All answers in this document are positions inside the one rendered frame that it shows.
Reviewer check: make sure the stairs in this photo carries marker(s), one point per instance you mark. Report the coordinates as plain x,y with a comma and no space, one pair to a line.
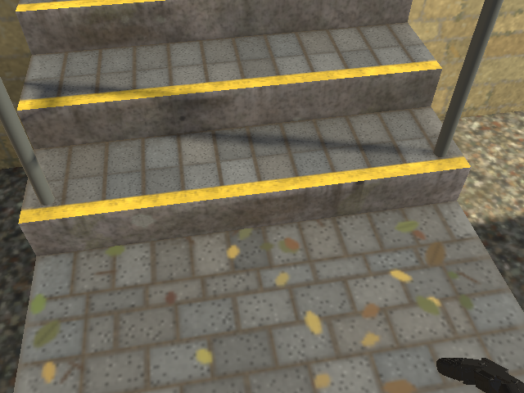
157,119

